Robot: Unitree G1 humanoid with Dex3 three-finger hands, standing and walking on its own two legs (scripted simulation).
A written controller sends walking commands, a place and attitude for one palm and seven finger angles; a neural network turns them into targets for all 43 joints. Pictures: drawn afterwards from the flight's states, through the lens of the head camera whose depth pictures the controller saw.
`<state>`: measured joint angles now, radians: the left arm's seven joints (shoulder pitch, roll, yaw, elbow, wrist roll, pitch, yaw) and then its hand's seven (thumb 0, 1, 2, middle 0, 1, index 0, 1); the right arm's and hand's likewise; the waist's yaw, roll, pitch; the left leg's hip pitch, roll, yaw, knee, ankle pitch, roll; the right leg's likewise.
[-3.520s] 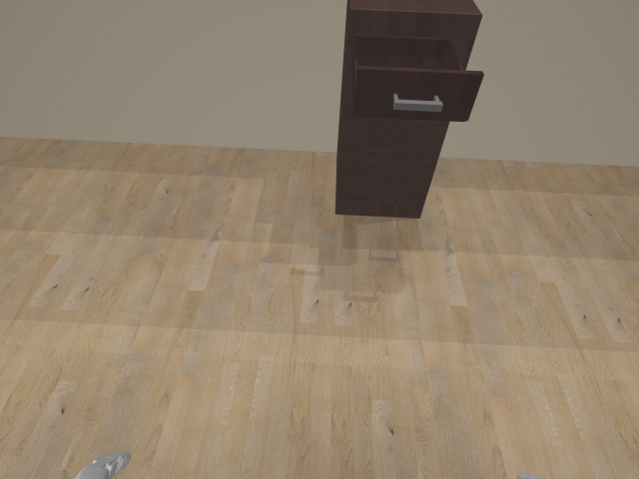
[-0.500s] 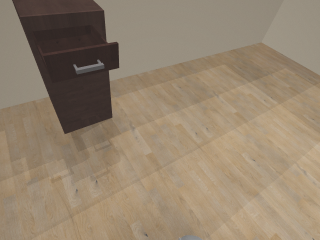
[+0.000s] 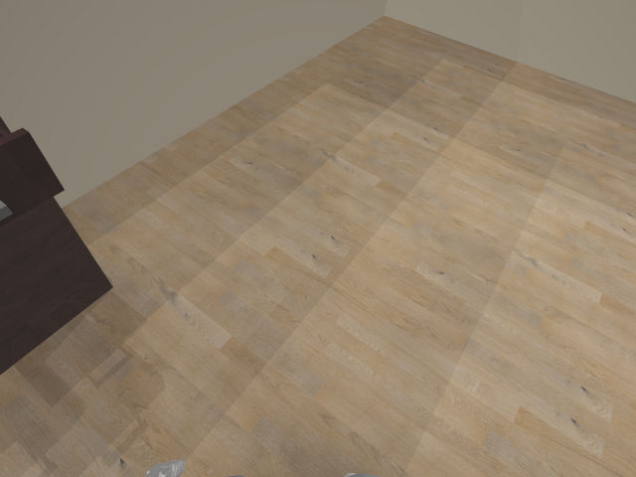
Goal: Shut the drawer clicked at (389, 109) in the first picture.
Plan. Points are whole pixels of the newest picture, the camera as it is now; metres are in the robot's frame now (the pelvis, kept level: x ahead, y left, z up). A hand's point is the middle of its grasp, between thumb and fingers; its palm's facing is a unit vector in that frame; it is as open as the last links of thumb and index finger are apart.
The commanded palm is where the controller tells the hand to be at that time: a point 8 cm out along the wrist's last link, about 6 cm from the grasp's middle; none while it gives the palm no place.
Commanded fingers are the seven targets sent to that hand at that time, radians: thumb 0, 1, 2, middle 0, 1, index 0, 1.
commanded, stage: walk to a spot facing it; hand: left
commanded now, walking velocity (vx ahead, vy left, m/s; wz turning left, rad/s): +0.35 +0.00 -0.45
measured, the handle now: out of the picture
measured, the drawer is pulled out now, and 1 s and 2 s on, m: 0.23 0.23 0.23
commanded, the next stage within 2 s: turn to face it in 0.98 s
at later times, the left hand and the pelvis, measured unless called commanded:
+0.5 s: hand (138, 397) +0.25 +0.28 -0.16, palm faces -0.18 -0.97 -0.19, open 7.4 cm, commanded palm none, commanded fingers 0.00 0.90 0.90 -0.20 -0.30 -0.20 -0.30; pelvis +0.21 +0.08 +0.02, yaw -17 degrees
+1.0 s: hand (256, 260) +0.49 +0.12 -0.13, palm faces -0.53 -0.80 -0.28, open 7.3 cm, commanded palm none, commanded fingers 0.00 0.90 0.90 -0.20 -0.30 -0.20 -0.30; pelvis +0.28 +0.02 +0.02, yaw -34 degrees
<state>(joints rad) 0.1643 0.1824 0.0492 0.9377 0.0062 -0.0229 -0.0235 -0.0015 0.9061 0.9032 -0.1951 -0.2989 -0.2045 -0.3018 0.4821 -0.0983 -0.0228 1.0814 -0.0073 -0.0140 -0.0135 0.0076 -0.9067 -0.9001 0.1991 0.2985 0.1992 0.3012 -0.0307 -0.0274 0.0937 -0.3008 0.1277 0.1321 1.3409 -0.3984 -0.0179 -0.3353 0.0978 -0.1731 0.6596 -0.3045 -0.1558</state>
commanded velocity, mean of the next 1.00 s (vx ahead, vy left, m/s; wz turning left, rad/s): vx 0.09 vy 0.00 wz -0.58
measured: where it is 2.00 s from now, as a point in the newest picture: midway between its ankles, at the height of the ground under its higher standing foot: (283, 459)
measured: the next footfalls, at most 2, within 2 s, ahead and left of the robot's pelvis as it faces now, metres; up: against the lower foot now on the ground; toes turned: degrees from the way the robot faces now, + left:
left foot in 0.36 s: +0.30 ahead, +0.18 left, +0.00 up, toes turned -4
right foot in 0.82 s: +0.32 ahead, -0.10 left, +0.00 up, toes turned -36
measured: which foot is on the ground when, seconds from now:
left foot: up 0.00-0.34, down 0.36-0.82, up 0.84-1.00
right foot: down 0.00-0.38, up 0.40-0.80, down 0.82-1.00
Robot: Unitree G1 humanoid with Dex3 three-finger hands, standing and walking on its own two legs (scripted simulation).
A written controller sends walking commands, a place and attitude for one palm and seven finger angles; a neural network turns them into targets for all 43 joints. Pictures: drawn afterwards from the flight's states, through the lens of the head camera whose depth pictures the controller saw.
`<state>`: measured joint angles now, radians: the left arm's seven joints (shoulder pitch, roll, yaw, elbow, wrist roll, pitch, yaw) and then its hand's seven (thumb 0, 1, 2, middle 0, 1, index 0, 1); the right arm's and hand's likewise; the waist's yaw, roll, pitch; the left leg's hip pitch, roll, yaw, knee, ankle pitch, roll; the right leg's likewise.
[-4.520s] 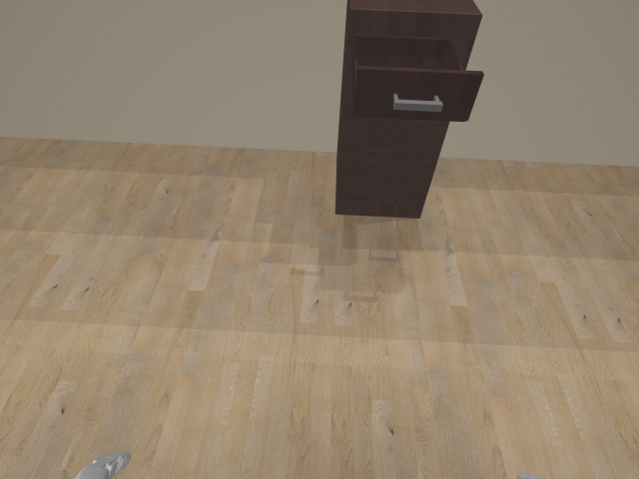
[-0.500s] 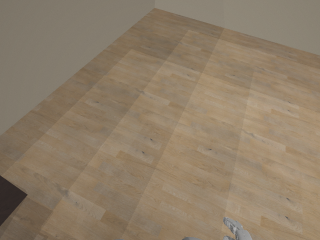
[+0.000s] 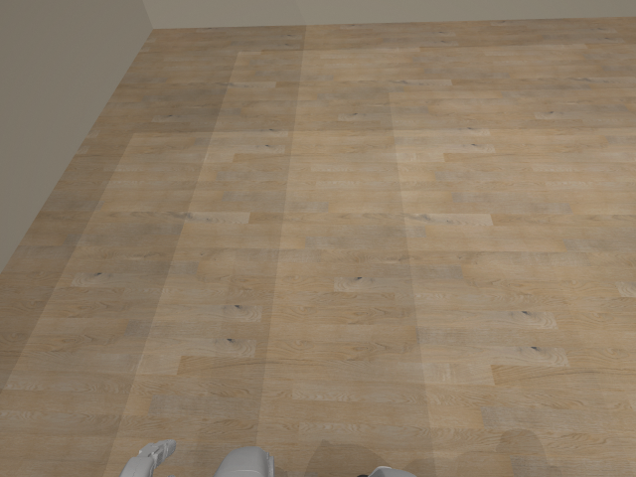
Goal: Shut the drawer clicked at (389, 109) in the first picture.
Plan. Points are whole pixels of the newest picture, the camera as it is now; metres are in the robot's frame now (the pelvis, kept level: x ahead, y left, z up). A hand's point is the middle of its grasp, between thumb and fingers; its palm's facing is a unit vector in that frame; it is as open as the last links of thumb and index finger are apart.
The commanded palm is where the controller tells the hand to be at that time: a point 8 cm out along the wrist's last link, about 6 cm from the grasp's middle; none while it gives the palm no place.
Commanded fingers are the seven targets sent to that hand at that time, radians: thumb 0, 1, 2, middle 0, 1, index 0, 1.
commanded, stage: turn to face it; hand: left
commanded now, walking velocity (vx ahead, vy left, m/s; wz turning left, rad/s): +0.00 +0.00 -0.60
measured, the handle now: out of the picture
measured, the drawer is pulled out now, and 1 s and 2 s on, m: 0.23 0.23 0.23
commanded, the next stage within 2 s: none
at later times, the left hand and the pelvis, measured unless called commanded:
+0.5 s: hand out of the picture +0.08 +0.24 -0.16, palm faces +0.07 -0.98 -0.18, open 7.3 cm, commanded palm none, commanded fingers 0.00 0.90 0.90 -0.20 -0.30 -0.20 -0.30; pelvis +0.02 +0.06 +0.02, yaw +1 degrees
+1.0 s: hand out of the picture +0.02 +0.19 -0.12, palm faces +0.35 -0.90 -0.28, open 7.4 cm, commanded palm none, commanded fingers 0.00 0.90 0.90 -0.20 -0.30 -0.20 -0.30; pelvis -0.02 -0.02 +0.02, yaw +20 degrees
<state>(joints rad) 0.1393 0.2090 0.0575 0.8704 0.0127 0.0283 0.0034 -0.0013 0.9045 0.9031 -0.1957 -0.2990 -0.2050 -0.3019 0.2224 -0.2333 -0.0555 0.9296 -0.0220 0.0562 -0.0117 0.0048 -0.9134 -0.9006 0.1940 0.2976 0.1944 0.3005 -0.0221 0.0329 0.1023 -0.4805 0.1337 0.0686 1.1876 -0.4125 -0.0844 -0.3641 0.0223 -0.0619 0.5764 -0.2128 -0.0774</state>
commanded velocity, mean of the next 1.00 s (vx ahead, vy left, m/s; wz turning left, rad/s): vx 0.00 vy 0.00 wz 0.54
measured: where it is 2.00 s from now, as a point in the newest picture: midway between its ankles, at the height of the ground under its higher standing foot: outside the picture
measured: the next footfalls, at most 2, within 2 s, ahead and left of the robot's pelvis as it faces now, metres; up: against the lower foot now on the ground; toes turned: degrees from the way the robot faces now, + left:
left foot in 0.28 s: +0.06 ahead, +0.15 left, +0.00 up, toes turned -1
right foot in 0.76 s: +0.04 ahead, -0.09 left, +0.00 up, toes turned +12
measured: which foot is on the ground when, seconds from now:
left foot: up 0.00-0.26, down 0.28-0.78, up 0.80-1.00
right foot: down 0.00-0.30, up 0.32-0.74, down 0.76-1.00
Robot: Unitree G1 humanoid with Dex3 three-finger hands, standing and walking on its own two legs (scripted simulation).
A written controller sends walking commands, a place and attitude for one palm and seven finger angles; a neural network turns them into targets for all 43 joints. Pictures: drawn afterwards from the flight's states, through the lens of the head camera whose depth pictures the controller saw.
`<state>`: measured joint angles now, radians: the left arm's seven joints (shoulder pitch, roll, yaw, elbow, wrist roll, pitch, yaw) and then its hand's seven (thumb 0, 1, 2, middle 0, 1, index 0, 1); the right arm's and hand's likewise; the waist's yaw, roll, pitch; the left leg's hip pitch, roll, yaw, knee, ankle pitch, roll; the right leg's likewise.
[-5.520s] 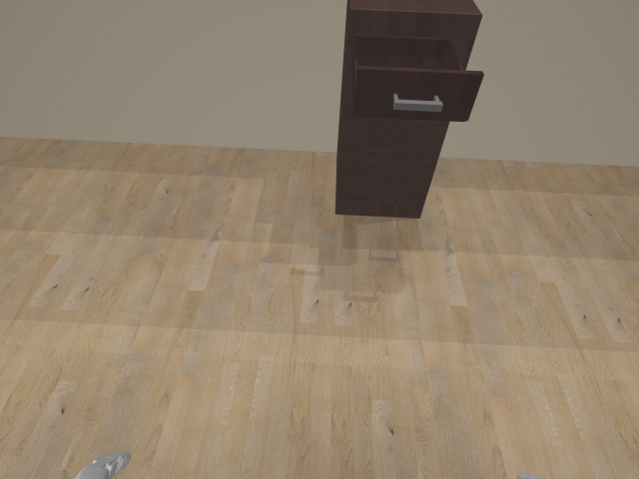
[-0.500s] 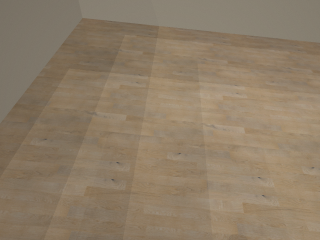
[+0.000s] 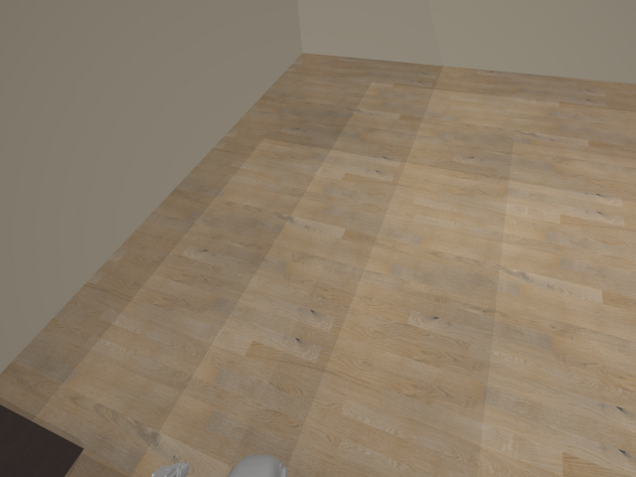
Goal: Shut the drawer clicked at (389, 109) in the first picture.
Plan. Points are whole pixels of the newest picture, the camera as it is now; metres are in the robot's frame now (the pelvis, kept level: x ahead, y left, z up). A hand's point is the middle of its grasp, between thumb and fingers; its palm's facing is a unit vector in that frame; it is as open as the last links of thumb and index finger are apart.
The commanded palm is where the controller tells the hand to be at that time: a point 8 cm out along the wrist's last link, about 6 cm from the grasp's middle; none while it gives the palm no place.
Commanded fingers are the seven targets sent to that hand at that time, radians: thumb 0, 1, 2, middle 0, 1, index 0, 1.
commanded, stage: turn to face it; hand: left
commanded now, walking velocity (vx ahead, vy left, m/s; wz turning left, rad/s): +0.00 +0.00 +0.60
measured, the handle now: out of the picture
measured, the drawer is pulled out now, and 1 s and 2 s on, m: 0.23 0.23 0.23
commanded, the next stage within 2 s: take the last steps up to it in 1.90 s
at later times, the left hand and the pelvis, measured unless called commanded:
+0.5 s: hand out of the picture -0.08 +0.29 -0.18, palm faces +0.36 -0.90 -0.25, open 7.4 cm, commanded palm none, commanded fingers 0.00 0.90 0.90 -0.20 -0.30 -0.20 -0.30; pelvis -0.04 +0.06 -0.01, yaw +18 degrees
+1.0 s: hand out of the picture -0.03 +0.24 -0.14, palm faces +0.54 -0.79 -0.28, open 7.3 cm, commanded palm none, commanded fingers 0.00 0.90 0.90 -0.20 -0.30 -0.20 -0.30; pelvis -0.03 +0.01 +0.00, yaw +35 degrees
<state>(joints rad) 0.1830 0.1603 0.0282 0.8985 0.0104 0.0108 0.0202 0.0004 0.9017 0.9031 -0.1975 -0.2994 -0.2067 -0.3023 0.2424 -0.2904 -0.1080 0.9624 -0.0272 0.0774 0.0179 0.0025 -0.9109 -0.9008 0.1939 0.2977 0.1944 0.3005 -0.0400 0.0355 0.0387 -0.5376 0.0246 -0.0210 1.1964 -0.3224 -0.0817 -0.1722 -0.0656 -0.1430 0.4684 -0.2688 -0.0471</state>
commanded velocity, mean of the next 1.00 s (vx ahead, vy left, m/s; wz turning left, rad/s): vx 0.00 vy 0.00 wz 0.60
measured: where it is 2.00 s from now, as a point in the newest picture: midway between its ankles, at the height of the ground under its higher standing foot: outside the picture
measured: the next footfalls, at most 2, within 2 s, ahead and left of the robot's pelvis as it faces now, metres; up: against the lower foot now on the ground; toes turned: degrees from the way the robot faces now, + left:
left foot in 0.32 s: -0.02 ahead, +0.16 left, +0.00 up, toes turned +19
right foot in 0.84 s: +0.06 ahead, -0.06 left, +0.00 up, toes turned +28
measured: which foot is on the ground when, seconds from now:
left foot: up 0.00-0.30, down 0.32-0.84, up 0.86-1.00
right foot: down 0.00-0.32, up 0.34-0.82, down 0.84-1.00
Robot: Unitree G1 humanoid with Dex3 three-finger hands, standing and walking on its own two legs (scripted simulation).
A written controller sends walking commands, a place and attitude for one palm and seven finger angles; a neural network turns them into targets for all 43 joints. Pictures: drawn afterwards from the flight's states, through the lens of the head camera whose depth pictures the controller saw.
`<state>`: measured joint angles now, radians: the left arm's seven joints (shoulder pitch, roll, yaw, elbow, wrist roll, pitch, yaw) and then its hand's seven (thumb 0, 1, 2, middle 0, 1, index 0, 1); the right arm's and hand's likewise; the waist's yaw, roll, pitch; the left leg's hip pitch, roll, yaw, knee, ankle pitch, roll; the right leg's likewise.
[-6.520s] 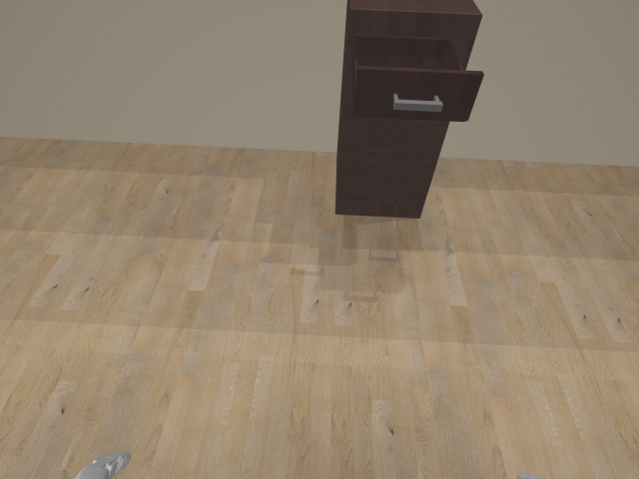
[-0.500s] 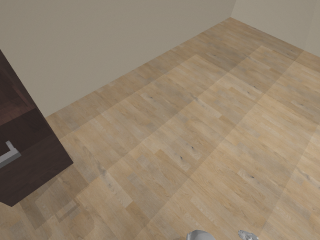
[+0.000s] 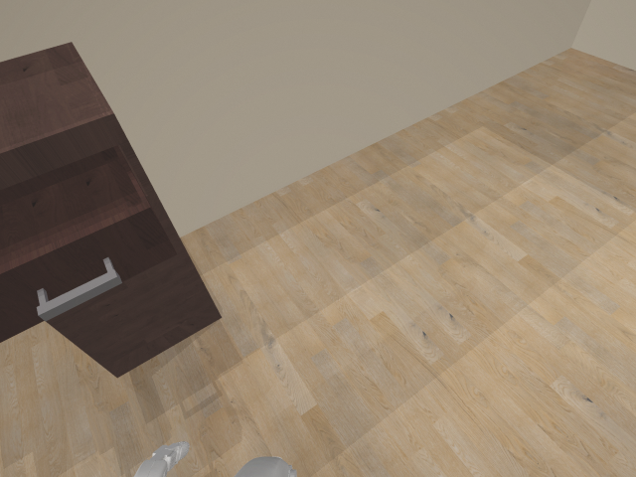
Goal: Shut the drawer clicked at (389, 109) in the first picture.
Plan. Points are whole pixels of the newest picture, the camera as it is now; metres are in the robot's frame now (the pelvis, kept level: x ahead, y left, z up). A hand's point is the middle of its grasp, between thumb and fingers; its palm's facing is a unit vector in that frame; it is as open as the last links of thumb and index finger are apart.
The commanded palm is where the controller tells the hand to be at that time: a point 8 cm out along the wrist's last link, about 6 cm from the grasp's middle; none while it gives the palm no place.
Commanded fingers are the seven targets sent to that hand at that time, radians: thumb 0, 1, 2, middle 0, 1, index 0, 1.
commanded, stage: turn to face it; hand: left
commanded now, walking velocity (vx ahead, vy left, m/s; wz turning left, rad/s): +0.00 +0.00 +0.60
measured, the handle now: (78, 286) +0.44 +0.44 -0.07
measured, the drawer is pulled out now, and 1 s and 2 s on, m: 0.23 0.23 0.23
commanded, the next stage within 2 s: take the last steps up to it in 0.90 s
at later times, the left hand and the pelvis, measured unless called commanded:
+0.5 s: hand out of the picture -0.03 +0.30 -0.18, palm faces +0.33 -0.91 -0.24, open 7.4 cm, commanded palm none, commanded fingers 0.00 0.90 0.90 -0.20 -0.30 -0.20 -0.30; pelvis -0.02 +0.07 +0.00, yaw +17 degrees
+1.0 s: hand out of the picture -0.02 +0.24 -0.15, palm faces +0.47 -0.84 -0.26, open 7.3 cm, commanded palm none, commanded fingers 0.00 0.90 0.90 -0.20 -0.30 -0.20 -0.30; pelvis -0.02 +0.03 +0.00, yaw +28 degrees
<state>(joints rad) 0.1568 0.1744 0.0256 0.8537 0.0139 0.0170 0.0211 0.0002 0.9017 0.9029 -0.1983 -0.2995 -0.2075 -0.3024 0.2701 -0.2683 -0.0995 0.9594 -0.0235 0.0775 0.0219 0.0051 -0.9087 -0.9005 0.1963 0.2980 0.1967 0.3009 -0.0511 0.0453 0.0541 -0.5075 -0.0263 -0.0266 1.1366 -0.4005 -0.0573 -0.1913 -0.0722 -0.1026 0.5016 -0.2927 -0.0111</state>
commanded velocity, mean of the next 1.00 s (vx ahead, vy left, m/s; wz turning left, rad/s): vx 0.01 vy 0.00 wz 0.42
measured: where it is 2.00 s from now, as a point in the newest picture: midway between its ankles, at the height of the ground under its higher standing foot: outside the picture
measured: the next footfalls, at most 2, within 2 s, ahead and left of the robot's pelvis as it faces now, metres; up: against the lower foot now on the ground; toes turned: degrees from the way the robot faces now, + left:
left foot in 0.30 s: +0.02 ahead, +0.16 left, +0.00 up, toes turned +17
right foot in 0.86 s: +0.07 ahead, -0.04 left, +0.00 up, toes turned +24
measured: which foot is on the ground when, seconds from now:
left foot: up 0.00-0.28, down 0.30-0.86, up 0.88-1.00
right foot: down 0.00-0.30, up 0.32-0.84, down 0.86-1.00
